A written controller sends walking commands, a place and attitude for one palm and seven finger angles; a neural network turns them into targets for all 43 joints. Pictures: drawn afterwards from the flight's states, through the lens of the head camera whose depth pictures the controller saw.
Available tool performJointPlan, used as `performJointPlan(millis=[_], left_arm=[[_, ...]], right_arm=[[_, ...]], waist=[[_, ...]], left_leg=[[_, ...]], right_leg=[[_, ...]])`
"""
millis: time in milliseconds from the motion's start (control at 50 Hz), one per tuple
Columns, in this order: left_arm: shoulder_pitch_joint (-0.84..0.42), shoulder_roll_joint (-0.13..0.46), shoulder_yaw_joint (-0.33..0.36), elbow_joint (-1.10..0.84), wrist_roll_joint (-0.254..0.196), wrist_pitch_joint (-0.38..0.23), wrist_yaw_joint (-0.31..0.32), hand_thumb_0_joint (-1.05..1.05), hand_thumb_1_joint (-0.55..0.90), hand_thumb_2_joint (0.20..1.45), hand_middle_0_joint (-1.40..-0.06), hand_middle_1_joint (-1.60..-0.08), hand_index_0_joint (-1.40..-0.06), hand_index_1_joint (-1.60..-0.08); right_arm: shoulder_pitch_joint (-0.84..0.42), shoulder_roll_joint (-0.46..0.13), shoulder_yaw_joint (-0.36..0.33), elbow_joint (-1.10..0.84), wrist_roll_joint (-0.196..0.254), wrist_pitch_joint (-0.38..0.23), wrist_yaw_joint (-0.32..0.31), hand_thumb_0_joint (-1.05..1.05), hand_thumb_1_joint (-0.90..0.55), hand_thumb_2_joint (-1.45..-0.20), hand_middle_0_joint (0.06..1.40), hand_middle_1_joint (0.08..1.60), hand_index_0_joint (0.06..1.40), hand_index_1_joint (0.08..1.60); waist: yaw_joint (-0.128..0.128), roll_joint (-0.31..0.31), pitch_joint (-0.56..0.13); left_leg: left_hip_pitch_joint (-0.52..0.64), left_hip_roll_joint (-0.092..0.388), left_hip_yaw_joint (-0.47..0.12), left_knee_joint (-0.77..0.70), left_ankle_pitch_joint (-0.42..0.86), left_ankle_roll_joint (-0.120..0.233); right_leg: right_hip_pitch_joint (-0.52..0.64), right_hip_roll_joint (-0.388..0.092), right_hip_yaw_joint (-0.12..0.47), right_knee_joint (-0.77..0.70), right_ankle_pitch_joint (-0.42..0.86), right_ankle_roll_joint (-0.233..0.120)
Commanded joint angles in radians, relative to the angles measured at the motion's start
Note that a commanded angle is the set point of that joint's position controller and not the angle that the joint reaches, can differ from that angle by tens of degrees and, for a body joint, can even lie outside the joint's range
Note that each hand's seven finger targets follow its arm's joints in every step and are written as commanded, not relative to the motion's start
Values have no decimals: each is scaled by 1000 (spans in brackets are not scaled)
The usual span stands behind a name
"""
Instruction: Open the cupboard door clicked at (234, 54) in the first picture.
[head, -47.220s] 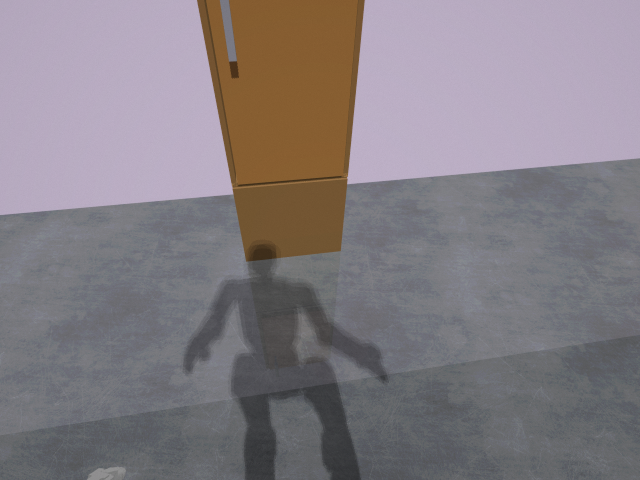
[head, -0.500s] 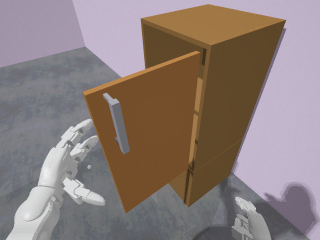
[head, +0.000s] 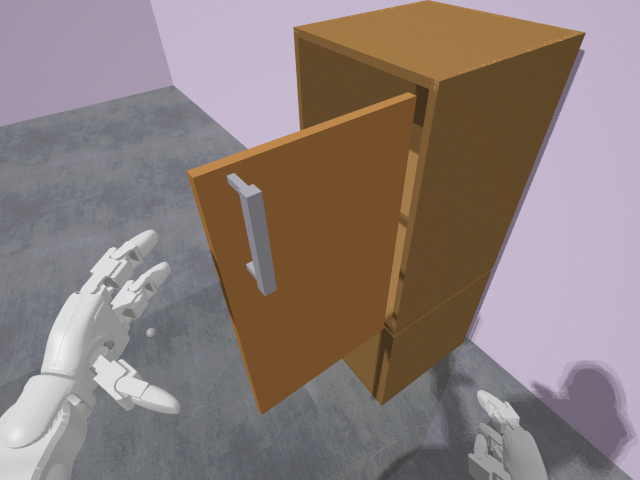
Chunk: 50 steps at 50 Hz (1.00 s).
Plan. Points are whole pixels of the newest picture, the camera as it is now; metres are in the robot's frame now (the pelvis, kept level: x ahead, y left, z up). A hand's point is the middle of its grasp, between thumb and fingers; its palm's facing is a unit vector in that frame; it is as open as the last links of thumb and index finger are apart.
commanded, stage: draw the hand back to the body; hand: left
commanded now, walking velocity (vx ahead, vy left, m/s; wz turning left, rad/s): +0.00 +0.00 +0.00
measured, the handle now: (252, 237) +0.36 +0.12 +0.16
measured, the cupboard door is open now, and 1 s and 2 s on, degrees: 92 92 92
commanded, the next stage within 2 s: step back with the hand held close in 1.30 s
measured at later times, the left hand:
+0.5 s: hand (93, 339) +0.21 +0.25 +0.15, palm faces +0.34 -0.90 -0.28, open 14.1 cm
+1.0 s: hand (72, 318) +0.23 +0.28 +0.16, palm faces +0.43 -0.81 -0.39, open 8.3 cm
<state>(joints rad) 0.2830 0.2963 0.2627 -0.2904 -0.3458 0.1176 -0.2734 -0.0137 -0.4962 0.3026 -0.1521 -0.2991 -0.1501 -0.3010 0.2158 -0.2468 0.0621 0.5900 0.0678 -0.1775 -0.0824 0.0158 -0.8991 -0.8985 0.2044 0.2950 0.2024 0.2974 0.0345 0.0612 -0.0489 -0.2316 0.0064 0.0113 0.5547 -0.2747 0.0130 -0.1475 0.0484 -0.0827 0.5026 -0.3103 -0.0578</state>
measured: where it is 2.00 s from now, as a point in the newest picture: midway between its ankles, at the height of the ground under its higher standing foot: outside the picture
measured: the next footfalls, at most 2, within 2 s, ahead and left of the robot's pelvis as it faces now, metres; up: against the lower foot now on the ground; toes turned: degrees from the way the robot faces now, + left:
none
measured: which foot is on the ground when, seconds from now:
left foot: down 0.00-1.00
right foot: down 0.00-1.00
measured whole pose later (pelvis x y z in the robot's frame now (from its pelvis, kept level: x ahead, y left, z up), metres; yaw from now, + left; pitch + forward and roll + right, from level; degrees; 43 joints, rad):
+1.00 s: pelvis +0.03 +0.02 +0.01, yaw -1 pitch -3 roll -1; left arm 0.46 0.35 0.33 -0.37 -0.08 -0.08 0.11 0.01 0.73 0.83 -0.20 -0.30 -0.20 -0.30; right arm 0.18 -0.23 0.01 0.63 0.01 -0.06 -0.05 0.01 -0.90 -0.90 0.21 0.30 0.20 0.30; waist 0.07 0.05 0.01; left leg -0.11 -0.02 0.04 0.41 -0.25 0.04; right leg -0.03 0.03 -0.05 0.34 -0.27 -0.03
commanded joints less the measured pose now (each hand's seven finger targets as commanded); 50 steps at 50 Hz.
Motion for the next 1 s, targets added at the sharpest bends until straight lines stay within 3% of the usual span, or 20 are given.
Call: performJointPlan(millis=[0, 100, 160, 200, 220, 240, 260, 280, 340, 360, 420, 460, 540, 640, 720, 900, 980], left_arm=[[-130, 145, 79, -274, -9, -53, 8, 0, -500, 300, -150, -300, -150, -300], [-124, 129, 49, -306, 4, -42, 20, 0, -500, 300, -150, -300, -150, -300], [-138, 160, 73, -278, 11, -32, 26, 0, -395, 345, -154, -300, -154, -300], [-168, 157, 71, -287, 10, -26, 23, 0, -325, 375, -156, -300, -156, -300], [-232, 231, 76, -423, 162, -123, 191, 0, -290, 390, -158, -300, -158, -300], [-91, 154, 53, -311, 176, -143, 259, 0, -255, 405, -159, -300, -159, -300], [-60, 147, 33, -322, 203, -161, 299, 0, -220, 420, -160, -300, -160, -300], [-16, 116, 9, -312, 217, -177, 322, 0, -185, 435, -161, -300, -161, -300], [-27, 128, 4, -353, 257, -221, 369, 0, -80, 480, -165, -300, -165, -300], [-2, 144, 17, -328, 264, -226, 381, 0, -45, 495, -166, -300, -166, -300], [3, 152, 30, -336, 278, -246, 397, 0, 60, 540, -170, -300, -170, -300], [2, 173, 50, -330, 283, -255, 402, 0, 130, 570, -173, -300, -173, -300], [38, 169, 63, -323, 285, -264, 406, 0, 270, 630, -178, -300, -178, -300], [80, 184, 96, -313, 283, -268, 404, 0, 445, 705, -184, -300, -184, -300], [108, 200, 130, -310, 279, -268, 403, 0, 585, 765, -189, -300, -189, -300], [91, 241, 189, -290, 271, -261, 406, 0, 900, 900, -200, -300, -200, -300], [81, 217, 160, -271, 269, -256, 404, 0, 900, 900, -200, -300, -200, -300]], right_arm=[[-177, -103, -37, -193, -1, -72, 1, 0, -900, -900, 200, 300, 200, 300], [-168, -107, -35, -185, -4, -83, -1, 0, -900, -900, 200, 300, 200, 300], [-168, -113, -36, -170, -5, -77, -6, 0, -900, -900, 200, 300, 200, 300], [-177, -108, -32, -171, -3, -76, -10, 0, -900, -900, 200, 300, 200, 300], [-203, -84, -32, -175, -35, -73, -12, 0, -900, -900, 200, 300, 200, 300], [-179, -79, -32, -151, -49, -66, -14, 0, -900, -900, 200, 300, 200, 300], [-167, -88, -36, -142, -53, -54, -6, 0, -900, -900, 200, 300, 200, 300], [-166, -80, -37, -142, -54, -39, -1, 0, -900, -900, 200, 300, 200, 300], [-163, -84, -45, -137, -60, -15, 14, 0, -900, -900, 200, 300, 200, 300], [-161, -87, -47, -128, -64, -9, 14, 0, -900, -900, 200, 300, 200, 300], [-163, -85, -54, -126, -66, 6, 16, 0, -900, -900, 200, 300, 200, 300], [-166, -90, -59, -121, -65, 16, 16, 0, -900, -900, 200, 300, 200, 300], [-161, -87, -62, -115, -68, 27, 21, 0, -900, -900, 200, 300, 200, 300], [-153, -91, -73, -118, -65, 43, 27, 0, -900, -900, 200, 300, 200, 300], [-146, -90, -79, -121, -63, 53, 30, 0, -900, -900, 200, 300, 200, 300], [-145, -90, -85, -119, -59, 66, 27, 0, -900, -900, 200, 300, 200, 300], [-150, -92, -84, -118, -62, 66, 27, 0, -900, -900, 200, 300, 200, 300]], waist=[[17, 3, -71], [8, -2, -38], [5, -28, -13], [4, 9, -12], [26, 37, 47], [16, 1, 83], [20, -36, 59], [13, -23, 51], [12, 57, -4], [13, 31, 5], [13, 27, -17], [15, -12, -18], [21, 38, -22], [25, -7, -31], [28, 4, -34], [28, 17, -37], [24, 6, -13]], left_leg=[[104, -13, -40, -76, 174, 24], [105, -9, -61, -101, 129, 21], [94, -4, -70, -113, 85, 21], [96, -7, -75, -127, 64, 19], [69, -3, -82, -148, 22, 14], [69, 2, -79, -161, 0, 7], [71, 8, -83, -175, 0, 7], [85, 12, -76, -186, 7, 7], [122, 18, -78, -218, 38, 4], [121, 21, -76, -220, 51, 5], [147, 25, -71, -224, 111, 4], [154, 26, -72, -223, 150, 4], [170, 28, -69, -218, 235, -4], [183, 33, -59, -204, 319, -8], [187, 34, -49, -188, 388, -10], [202, 29, -31, -170, 418, -3], [197, 23, -25, -172, 386, 5]], right_leg=[[-74, -34, 41, -98, 225, 49], [-103, -23, 19, -104, 153, 42], [-114, -22, 21, -123, 93, 41], [-114, -24, 19, -125, 73, 39], [-110, -36, 68, -174, 42, 32], [-116, -42, 62, -188, 22, 27], [-79, -42, 66, -193, 26, 25], [-65, -43, 67, -187, 31, 26], [-9, -44, 71, -174, 82, 22], [3, -43, 72, -183, 91, 22], [26, -41, 70, -186, 129, 22], [45, -38, 69, -192, 150, 21], [59, -39, 67, -181, 207, 20], [71, -36, 65, -176, 264, 24], [78, -38, 70, -172, 313, 26], [73, -43, 79, -183, 362, 30], [62, -46, 82, -193, 358, 34]])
